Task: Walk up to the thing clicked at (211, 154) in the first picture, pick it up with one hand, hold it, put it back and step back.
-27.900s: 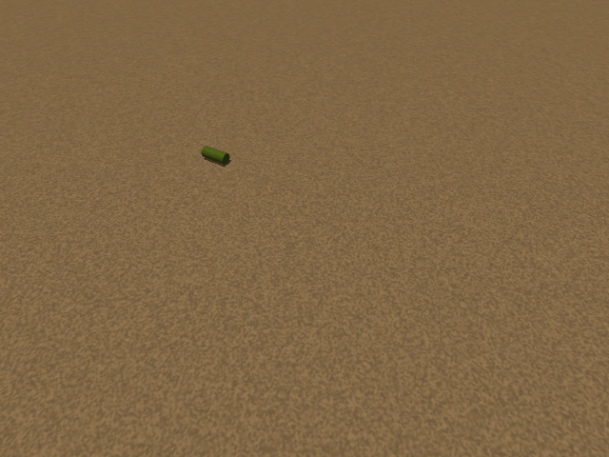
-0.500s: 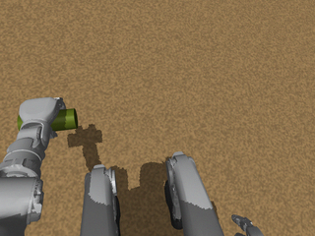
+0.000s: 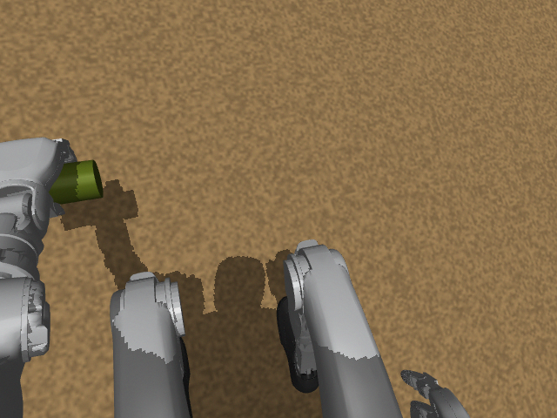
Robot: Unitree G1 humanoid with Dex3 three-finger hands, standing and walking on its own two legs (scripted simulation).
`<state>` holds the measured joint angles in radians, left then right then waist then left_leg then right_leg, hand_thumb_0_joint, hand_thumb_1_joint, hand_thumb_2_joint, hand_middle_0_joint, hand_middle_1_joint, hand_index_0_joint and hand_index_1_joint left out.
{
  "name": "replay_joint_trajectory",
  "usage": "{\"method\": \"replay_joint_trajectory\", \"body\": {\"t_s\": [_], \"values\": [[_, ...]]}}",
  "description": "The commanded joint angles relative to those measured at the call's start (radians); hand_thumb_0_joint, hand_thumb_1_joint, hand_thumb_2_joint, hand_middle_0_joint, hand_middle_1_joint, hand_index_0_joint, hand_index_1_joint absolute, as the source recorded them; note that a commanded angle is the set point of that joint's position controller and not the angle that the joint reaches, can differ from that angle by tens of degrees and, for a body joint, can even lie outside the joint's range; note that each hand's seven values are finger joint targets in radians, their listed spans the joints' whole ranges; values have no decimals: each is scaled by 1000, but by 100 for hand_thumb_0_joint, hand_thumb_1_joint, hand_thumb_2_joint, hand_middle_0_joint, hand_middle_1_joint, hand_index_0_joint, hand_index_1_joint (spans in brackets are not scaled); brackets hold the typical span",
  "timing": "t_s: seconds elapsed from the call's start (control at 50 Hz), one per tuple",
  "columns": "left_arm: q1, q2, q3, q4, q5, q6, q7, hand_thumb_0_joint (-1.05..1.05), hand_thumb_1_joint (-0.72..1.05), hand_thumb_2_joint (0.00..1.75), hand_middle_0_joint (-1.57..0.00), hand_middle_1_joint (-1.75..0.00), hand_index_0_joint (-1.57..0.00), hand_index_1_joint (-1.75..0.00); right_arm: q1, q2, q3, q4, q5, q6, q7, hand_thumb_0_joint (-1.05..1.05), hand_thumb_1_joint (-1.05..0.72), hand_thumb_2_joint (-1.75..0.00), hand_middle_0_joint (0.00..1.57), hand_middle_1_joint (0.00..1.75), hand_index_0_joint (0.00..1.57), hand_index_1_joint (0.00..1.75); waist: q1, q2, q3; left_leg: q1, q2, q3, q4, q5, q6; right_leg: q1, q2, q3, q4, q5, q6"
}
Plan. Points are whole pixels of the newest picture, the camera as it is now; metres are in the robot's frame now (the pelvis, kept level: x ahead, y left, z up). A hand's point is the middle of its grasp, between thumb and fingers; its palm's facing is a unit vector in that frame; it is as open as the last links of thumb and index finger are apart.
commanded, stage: crouch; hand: left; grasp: from above
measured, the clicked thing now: (47, 186) +0.47 +0.27 -0.19
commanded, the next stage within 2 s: lower in 0.44 s
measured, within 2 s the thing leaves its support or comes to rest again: neither
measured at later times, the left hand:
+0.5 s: hand (55, 191) +0.47 +0.27 -0.22, palm faces -0.46 -0.05 -0.89, open 9.0 cm
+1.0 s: hand (66, 197) +0.48 +0.27 -0.28, palm faces -0.46 -0.06 -0.88, open 8.9 cm
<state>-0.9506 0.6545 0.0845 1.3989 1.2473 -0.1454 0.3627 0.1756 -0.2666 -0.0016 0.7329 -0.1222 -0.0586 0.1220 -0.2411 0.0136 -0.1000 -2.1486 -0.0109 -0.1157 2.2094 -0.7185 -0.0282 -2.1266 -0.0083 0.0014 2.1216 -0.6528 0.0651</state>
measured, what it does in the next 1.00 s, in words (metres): lowers itself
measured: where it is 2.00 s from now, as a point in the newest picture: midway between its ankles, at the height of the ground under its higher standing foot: (240, 380)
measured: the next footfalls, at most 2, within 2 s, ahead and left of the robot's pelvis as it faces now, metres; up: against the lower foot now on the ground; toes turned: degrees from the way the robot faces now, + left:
none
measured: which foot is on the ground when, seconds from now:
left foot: down 0.00-1.00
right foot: down 0.00-1.00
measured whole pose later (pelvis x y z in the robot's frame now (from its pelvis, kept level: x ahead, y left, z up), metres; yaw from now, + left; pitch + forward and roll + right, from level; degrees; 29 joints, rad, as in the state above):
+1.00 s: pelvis +0.00 +0.01 -0.08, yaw -4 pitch +34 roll -10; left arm -1.04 0.83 0.13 1.58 1.33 -0.22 0.46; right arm 0.17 -0.29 0.12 0.72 -0.19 -0.09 0.17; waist -0.32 -0.03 0.01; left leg -2.35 -0.03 -0.17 2.47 -0.72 -0.02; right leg -2.30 0.01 -0.03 2.33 -0.64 0.07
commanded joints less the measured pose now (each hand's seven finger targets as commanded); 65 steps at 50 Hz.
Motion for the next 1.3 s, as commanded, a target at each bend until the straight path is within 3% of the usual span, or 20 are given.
{"method": "replay_joint_trajectory", "body": {"t_s": [0.0,0.04,0.28,0.32,0.36,0.54,0.58,0.66,0.7,0.8,0.82,0.88,0.92,0.94,0.96,1.08,1.14,1.22,1.26,1.28], "values": [[-371,256,20,-145,-4,-20,41,0,69,73,-103,-66,-105,-64,224,-226,-69,-9,-1,2,-10,0,-91,-90,20,30,20,30,-10,253,-706,497,-6,99,-212,265,42,351,18,-106,-171,234,-95],[-396,294,40,-136,1,-27,46,0,69,72,-103,-65,-105,-63,230,-236,-67,-1,-3,2,-9,0,-90,-90,20,30,20,30,-11,258,-711,476,-9,100,-195,259,44,341,17,-106,-156,233,-94],[-463,353,49,-59,35,-50,82,0,72,70,-105,-62,-107,-61,223,-250,-28,7,-22,-1,2,0,-90,-90,20,30,20,30,-39,287,-671,386,-16,103,-130,185,49,272,24,-127,-92,177,-95],[-431,330,34,-25,47,-44,81,0,72,71,-106,-63,-108,-61,231,-250,-20,10,-27,-4,2,0,-91,-90,20,30,20,30,-44,297,-656,406,-15,99,-127,193,44,248,22,-133,-83,180,-97],[-480,348,37,-54,43,-47,86,0,71,71,-106,-61,-107,-60,220,-252,-17,11,-25,-3,2,0,-90,-90,20,30,20,30,-44,318,-675,393,-15,99,-118,192,45,246,28,-136,-68,185,-99],[-438,346,28,-34,33,-34,80,0,69,68,-109,-53,-109,-54,225,-264,-5,5,-23,-7,7,0,-90,-90,20,30,20,30,-48,316,-642,383,-14,89,-96,218,43,223,27,-147,-38,212,-99],[-465,334,16,-16,30,-36,76,0,69,66,-109,-51,-109,-52,225,-272,-2,4,-24,-8,7,0,-90,-90,20,30,20,30,-73,311,-607,371,-12,81,-87,205,44,196,26,-153,-37,204,-97],[-425,352,24,19,36,-42,79,0,72,64,-111,-50,-111,-50,229,-275,14,2,-32,-12,14,0,-90,-90,20,30,20,30,-71,308,-586,352,-13,78,-65,226,41,204,27,-159,-18,217,-95],[-470,360,20,-8,38,-53,81,0,74,64,-112,-52,-112,-52,223,-278,15,4,-35,-15,16,0,-90,-90,20,30,20,30,-82,332,-611,369,-12,75,-50,235,41,199,34,-163,-8,229,-97],[-468,424,60,-12,58,-74,111,0,78,62,-114,-51,-115,-50,226,-294,25,-5,-48,-18,22,0,-90,-90,20,30,20,30,-83,360,-618,367,-13,68,-42,239,37,196,34,-175,15,230,-95],[-438,397,44,22,57,-76,116,0,79,60,-114,-51,-115,-50,218,-292,26,-9,-47,-21,24,0,-90,-90,20,30,20,30,-85,369,-595,362,-12,69,-38,225,37,182,36,-176,19,220,-97],[-444,402,47,38,69,-76,135,0,81,61,-116,-51,-116,-50,219,-296,33,-8,-56,-27,30,0,-90,-90,20,30,20,30,-96,348,-576,343,-12,69,-18,219,41,174,38,-179,25,222,-93],[-448,452,83,4,71,-82,151,0,81,60,-115,-50,-116,-49,223,-310,30,-12,-59,-28,32,0,-90,-90,20,30,20,30,-89,399,-607,365,-12,64,-28,234,37,180,36,-184,36,231,-93],[-419,424,66,30,74,-74,156,0,82,58,-116,-50,-117,-49,212,-302,36,-15,-64,-30,33,0,-90,-90,20,30,20,30,-86,396,-589,361,-11,66,-25,232,37,170,38,-185,39,230,-94],[-444,424,71,26,73,-75,161,0,81,59,-115,-50,-116,-49,218,-308,31,-8,-66,-31,34,0,-90,-90,20,30,20,30,-102,378,-587,361,-11,60,-22,224,37,156,37,-191,39,223,-92],[-434,432,64,75,71,-64,183,0,74,56,-110,-44,-111,-43,213,-311,50,-1,-75,-41,45,0,-89,-89,20,30,20,30,-112,362,-589,334,-10,57,10,251,42,184,48,-191,49,258,-89],[-442,437,56,110,68,-64,187,0,75,55,-111,-42,-112,-41,208,-313,60,1,-79,-51,52,0,-89,-89,20,30,20,30,-123,353,-526,290,-8,59,19,214,46,169,50,-193,49,232,-90],[-424,480,84,85,72,-70,199,0,79,53,-114,-42,-115,-41,200,-324,70,-10,-89,-62,57,0,-89,-89,20,30,20,30,-123,371,-560,316,-3,51,28,258,42,216,53,-202,59,268,-87],[-412,523,128,111,79,-69,207,0,82,53,-115,-42,-116,-41,214,-343,64,-8,-92,-64,60,0,-89,-89,20,30,20,30,-128,387,-549,334,-3,47,28,281,37,202,49,-209,68,282,-86],[-421,461,79,119,75,-74,201,0,81,53,-115,-43,-116,-41,192,-332,73,-23,-96,-69,65,0,-89,-90,20,30,20,30,-138,393,-534,324,-1,45,37,270,36,192,53,-210,71,275,-90]]}}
